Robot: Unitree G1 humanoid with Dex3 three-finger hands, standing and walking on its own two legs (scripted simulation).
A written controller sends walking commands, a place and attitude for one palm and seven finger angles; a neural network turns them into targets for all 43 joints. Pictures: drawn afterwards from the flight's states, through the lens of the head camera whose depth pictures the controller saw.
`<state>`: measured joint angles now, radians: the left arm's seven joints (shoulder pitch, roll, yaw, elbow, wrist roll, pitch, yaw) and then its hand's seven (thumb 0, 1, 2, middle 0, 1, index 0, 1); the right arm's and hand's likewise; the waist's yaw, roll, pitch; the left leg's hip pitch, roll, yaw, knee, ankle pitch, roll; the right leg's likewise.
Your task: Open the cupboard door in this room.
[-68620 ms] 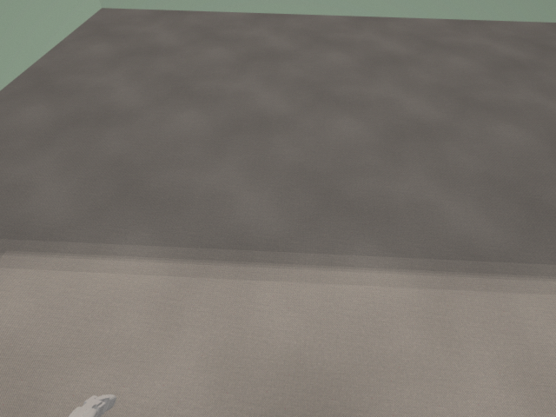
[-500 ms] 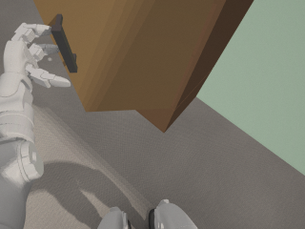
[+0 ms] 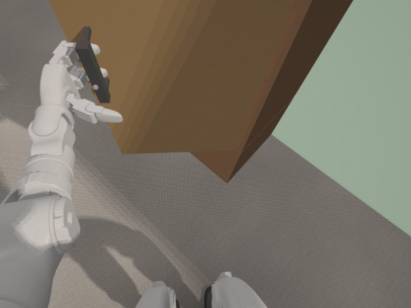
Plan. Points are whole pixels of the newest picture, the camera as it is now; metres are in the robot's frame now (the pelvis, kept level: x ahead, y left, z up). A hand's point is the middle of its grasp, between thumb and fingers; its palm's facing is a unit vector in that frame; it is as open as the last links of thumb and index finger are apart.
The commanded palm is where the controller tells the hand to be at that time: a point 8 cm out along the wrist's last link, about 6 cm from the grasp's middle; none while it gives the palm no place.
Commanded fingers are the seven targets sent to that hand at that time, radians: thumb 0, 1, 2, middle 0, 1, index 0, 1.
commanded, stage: slide the fingers in behind the handle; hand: left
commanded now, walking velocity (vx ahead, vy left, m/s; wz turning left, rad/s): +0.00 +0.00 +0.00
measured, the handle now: (96, 67) +0.57 +0.17 +0.07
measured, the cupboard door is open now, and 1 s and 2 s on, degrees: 46 46 61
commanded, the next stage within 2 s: close the thumb around the handle in 0.62 s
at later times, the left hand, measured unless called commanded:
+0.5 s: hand (104, 88) +0.51 +0.15 +0.08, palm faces +0.00 -1.00 -0.04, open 14.0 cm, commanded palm +0.48 +0.19 +0.08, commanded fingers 0.00 -0.50 0.30 -0.30 -1.20 -0.30 -1.20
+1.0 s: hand (105, 87) +0.51 +0.15 +0.08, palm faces -0.01 -1.00 -0.02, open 11.7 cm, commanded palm +0.49 +0.19 +0.08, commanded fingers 0.00 0.34 0.66 -0.36 -1.29 -0.36 -1.29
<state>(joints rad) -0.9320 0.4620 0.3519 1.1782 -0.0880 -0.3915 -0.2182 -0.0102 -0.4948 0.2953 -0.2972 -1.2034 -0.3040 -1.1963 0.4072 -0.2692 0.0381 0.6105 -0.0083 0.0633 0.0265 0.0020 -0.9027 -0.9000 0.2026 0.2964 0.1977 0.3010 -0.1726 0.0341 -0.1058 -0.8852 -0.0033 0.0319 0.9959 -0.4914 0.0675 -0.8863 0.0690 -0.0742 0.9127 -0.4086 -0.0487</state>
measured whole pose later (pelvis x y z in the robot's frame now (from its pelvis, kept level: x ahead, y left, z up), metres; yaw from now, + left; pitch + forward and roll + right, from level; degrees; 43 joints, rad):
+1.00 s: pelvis -0.01 -0.01 +0.00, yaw +0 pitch +22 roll -2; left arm -0.96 0.46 0.35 1.21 -0.08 -0.40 -0.19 -0.01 -0.15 0.44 -0.32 -1.24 -0.32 -1.23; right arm 0.41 -0.28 0.04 0.62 -0.01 0.03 0.02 0.00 -0.90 -0.90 0.20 0.30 0.20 0.30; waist -0.18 0.03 -0.10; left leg -0.90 0.00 0.03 1.00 -0.48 0.05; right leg -0.91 0.07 -0.08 0.93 -0.40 -0.07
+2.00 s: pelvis +0.02 +0.00 +0.02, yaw -2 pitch +17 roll -1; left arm -0.36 0.21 0.19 0.58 -0.19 -0.35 -0.12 0.01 0.73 0.73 -0.36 -1.34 -0.35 -1.34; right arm 0.39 -0.26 0.00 0.54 0.02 0.06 0.06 0.01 -0.90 -0.90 0.20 0.30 0.20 0.30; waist -0.08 0.04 -0.15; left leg -0.69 -0.01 0.08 0.86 -0.47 0.06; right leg -0.73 0.08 -0.02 0.83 -0.40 -0.05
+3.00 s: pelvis -0.01 -0.08 +0.02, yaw +5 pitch +9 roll +3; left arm -0.02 -0.08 -0.14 0.24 0.02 -0.26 0.50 0.01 -0.11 0.46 -0.31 -1.24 -0.30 -1.24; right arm 0.20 -0.22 -0.01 0.61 -0.04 0.02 -0.01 0.01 -0.90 -0.90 0.20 0.30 0.19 0.30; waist -0.01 0.04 -0.11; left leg -0.59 -0.03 -0.03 0.83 -0.41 -0.02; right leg -0.63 0.05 -0.12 0.86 -0.41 -0.14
